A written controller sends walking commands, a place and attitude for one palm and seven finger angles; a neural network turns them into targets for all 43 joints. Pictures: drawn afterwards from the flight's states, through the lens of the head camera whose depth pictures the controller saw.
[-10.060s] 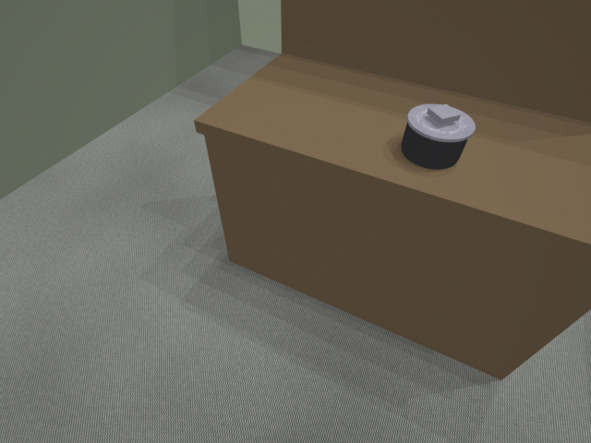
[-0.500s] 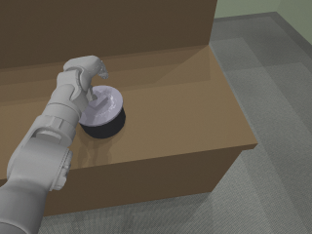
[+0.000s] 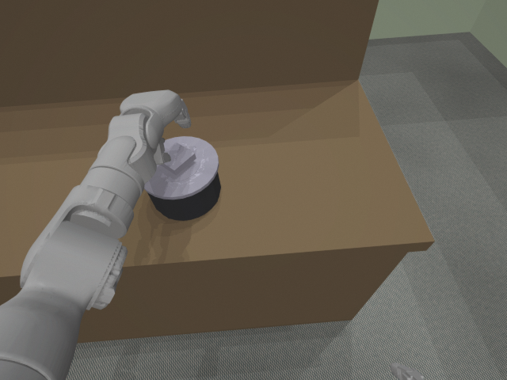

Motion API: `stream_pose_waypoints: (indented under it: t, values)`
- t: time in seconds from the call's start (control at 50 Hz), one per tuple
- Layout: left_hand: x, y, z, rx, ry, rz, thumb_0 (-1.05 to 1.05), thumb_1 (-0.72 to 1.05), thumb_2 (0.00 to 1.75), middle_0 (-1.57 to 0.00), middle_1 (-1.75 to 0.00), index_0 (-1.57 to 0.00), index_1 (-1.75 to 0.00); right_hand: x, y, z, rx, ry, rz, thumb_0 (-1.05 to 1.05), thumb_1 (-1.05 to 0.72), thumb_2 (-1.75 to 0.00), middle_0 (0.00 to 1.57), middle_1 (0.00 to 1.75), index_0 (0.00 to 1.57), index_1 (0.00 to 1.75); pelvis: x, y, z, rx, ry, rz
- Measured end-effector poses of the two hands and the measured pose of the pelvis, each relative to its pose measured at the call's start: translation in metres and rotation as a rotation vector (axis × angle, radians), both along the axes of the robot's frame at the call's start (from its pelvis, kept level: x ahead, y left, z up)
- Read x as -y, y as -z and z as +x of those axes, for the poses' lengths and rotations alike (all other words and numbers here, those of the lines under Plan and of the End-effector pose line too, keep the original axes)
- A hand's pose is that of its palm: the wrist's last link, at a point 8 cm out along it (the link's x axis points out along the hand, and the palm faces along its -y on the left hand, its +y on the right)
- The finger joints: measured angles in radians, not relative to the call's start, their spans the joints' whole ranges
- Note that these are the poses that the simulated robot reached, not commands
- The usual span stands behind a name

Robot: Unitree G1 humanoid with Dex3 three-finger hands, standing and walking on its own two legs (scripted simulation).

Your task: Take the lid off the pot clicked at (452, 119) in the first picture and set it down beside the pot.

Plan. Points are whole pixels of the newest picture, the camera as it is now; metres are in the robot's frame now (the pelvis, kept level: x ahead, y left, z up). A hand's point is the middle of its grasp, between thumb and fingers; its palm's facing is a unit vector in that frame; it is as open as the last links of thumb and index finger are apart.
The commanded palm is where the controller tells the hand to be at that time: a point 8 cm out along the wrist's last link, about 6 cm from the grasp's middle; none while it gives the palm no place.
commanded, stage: move the open hand above the knob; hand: left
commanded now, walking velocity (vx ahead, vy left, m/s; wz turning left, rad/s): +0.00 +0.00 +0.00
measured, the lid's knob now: (175, 158) +0.50 +0.14 +0.04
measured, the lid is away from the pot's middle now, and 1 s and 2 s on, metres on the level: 0.00 0.00 0.00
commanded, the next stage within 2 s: lower the open fingers around the knob in 0.06 s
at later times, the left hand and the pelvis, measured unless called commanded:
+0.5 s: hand (164, 152) +0.47 +0.15 +0.09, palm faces -0.34 -0.06 -0.94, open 10.3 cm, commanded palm +0.47 +0.15 +0.15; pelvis +0.00 +0.00 +0.00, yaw -1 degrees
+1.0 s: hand (169, 162) +0.47 +0.14 +0.07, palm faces -0.36 -0.06 -0.93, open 10.4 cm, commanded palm +0.47 +0.14 +0.13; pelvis +0.00 +0.00 +0.00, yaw -1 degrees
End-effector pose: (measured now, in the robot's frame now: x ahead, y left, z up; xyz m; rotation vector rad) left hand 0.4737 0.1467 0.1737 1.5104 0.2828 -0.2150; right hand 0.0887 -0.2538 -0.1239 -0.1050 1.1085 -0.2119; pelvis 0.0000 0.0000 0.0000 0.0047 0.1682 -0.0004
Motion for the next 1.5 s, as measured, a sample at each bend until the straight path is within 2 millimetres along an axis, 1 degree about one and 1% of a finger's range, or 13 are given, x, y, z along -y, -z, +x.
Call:
stream_pose_waypoints:
  t: [0.12,0.24,0.34,0.44,0.56,0.66,0.76,0.88,1.06,1.18,1.22,1.36,1.5]
  values:
    - [0.006,0.003,0.003,-0.014,-0.005,0.003,0.00,-0.30,1.38,-0.82,-0.08,-0.82,-0.08,0.000,0.003,-0.016,-0.031,0.022,0.001,0.01,-0.91,-0.90,0.20,0.30,0.20,0.30,0.000,0.000,-0.002,-0.002,0.005,0.001]
    - [0.007,0.003,0.008,-0.016,-0.015,0.006,0.00,-0.30,1.38,-0.82,-0.08,-0.82,-0.08,0.005,0.005,-0.037,-0.069,0.055,-0.008,0.01,-0.91,-0.90,0.20,0.30,0.20,0.30,0.002,-0.001,-0.001,-0.006,0.015,0.001]
    - [0.007,0.009,0.006,-0.028,-0.011,-0.005,0.00,-0.29,1.38,-0.81,-0.08,-0.82,-0.08,0.010,0.005,-0.048,-0.096,0.070,-0.013,0.01,-0.91,-0.90,0.20,0.30,0.20,0.30,0.003,-0.001,0.001,-0.005,0.021,0.001]
    - [0.002,0.017,0.000,-0.030,-0.002,-0.008,0.00,-0.29,1.38,-0.81,-0.08,-0.82,-0.08,0.015,0.002,-0.046,-0.089,0.079,-0.027,0.01,-0.91,-0.90,0.20,0.30,0.20,0.30,0.005,-0.002,0.001,0.001,0.023,-0.002]
    - [-0.003,0.027,-0.007,-0.039,-0.008,-0.005,0.00,-0.29,1.38,-0.81,-0.08,-0.82,-0.08,0.017,-0.001,-0.033,-0.061,0.063,-0.037,0.01,-0.91,-0.90,0.20,0.30,0.20,0.30,0.005,-0.001,-0.001,0.003,0.015,-0.003]
    - [-0.002,0.031,-0.010,-0.039,-0.002,0.001,0.00,-0.29,1.38,-0.82,-0.08,-0.82,-0.08,0.015,-0.001,-0.022,-0.035,0.046,-0.036,0.01,-0.91,-0.90,0.20,0.30,0.20,0.30,0.005,0.000,-0.002,-0.001,0.010,-0.003]
    - [0.001,0.037,-0.009,-0.047,-0.006,-0.006,0.00,-0.30,1.38,-0.82,-0.08,-0.81,-0.08,0.012,-0.001,-0.018,-0.025,0.046,-0.033,0.01,-0.91,-0.90,0.20,0.30,0.20,0.30,0.005,0.001,-0.003,-0.009,0.013,-0.003]
    - [0.002,0.046,-0.006,-0.063,-0.010,-0.010,0.00,-0.29,1.38,-0.82,-0.08,-0.81,-0.08,0.012,0.001,-0.027,-0.045,0.063,-0.031,0.00,-0.91,-0.90,0.20,0.30,0.20,0.30,0.005,0.001,-0.003,-0.019,0.021,-0.003]
    - [0.000,0.048,-0.003,-0.048,-0.011,-0.007,0.00,-0.29,1.38,-0.82,-0.08,-0.81,-0.08,0.013,0.005,-0.053,-0.114,0.097,-0.035,0.01,-0.91,-0.90,0.20,0.30,0.20,0.30,0.004,0.001,-0.001,-0.026,0.025,-0.005]
    - [0.000,0.048,-0.003,-0.048,-0.012,-0.008,0.00,-0.29,1.38,-0.82,-0.08,-0.82,-0.08,0.014,0.005,-0.061,-0.134,0.111,-0.038,0.01,-0.91,-0.90,0.20,0.30,0.20,0.30,0.004,0.001,0.000,-0.025,0.027,-0.006]
    - [0.000,0.048,-0.002,-0.050,-0.014,-0.005,0.00,-0.28,1.35,-0.79,-0.13,-0.79,-0.13,0.015,0.004,-0.062,-0.133,0.113,-0.040,0.01,-0.91,-0.90,0.20,0.30,0.20,0.30,0.004,0.001,0.000,-0.024,0.027,-0.006]
    - [0.003,0.047,-0.003,-0.045,-0.002,-0.005,0.00,-0.17,1.16,-0.64,-0.47,-0.64,-0.47,0.015,0.003,-0.056,-0.110,0.108,-0.042,0.01,-0.91,-0.90,0.20,0.30,0.20,0.30,0.004,0.001,-0.001,-0.024,0.027,-0.005]
    - [0.001,0.047,-0.006,-0.045,-0.011,-0.009,0.00,-0.08,1.07,-0.57,-0.70,-0.57,-0.71,0.014,0.002,-0.045,-0.078,0.099,-0.040,0.01,-0.91,-0.90,0.20,0.30,0.20,0.30,0.004,0.001,-0.001,-0.019,0.028,-0.005]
